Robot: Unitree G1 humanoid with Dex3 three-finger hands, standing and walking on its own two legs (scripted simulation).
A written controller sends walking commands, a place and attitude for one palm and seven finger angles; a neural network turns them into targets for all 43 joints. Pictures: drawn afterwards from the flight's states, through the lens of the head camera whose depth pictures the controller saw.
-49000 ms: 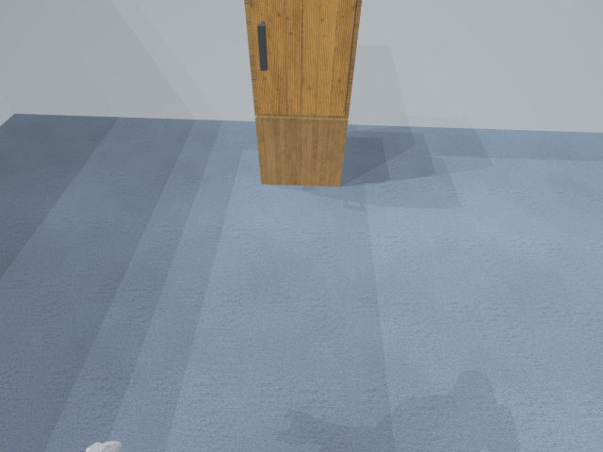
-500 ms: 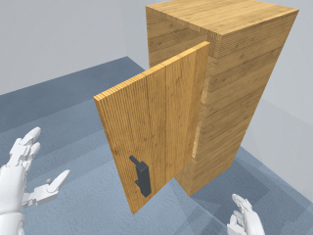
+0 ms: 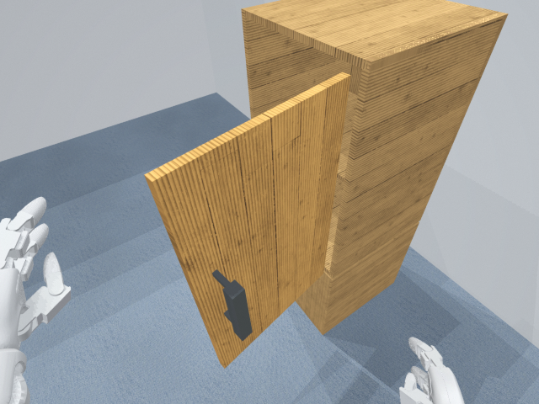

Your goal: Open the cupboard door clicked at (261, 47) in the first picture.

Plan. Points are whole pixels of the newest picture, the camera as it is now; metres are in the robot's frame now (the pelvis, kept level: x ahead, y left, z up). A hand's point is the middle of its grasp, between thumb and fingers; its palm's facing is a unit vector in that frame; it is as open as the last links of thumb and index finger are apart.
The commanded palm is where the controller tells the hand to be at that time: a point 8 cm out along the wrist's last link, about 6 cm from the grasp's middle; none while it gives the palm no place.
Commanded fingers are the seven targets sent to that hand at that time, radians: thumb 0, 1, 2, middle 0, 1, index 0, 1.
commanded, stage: draw the hand back to the body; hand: left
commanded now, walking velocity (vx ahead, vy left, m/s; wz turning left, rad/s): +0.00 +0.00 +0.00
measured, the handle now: (231, 304) +0.30 +0.11 -0.06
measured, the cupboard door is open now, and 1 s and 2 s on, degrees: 100 100 100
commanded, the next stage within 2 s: step back with the hand held close in 0.04 s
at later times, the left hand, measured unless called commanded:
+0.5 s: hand (54, 298) +0.18 +0.27 +0.15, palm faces +0.32 -0.78 -0.54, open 7.4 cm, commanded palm +0.12 +0.31 +0.18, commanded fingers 0.00 0.90 0.90 -0.20 -0.30 -0.20 -0.30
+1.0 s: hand out of the picture +0.05 +0.30 +0.16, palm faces +0.46 -0.72 -0.52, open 7.4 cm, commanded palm +0.00 +0.34 +0.18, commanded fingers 0.00 0.90 0.90 -0.20 -0.30 -0.20 -0.30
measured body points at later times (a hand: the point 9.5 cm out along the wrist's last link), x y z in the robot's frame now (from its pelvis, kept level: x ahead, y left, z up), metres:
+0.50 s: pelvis -0.02 +0.01 +0.00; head +0.00 -0.01 +0.45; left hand +0.16 +0.31 +0.18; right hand +0.16 -0.24 -0.09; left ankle +0.02 +0.14 -0.74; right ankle -0.07 -0.11 -0.74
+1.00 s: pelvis -0.12 +0.03 -0.01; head -0.10 +0.03 +0.44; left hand +0.02 +0.34 +0.19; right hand +0.07 -0.20 -0.10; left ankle +0.00 +0.14 -0.73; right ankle -0.07 -0.10 -0.74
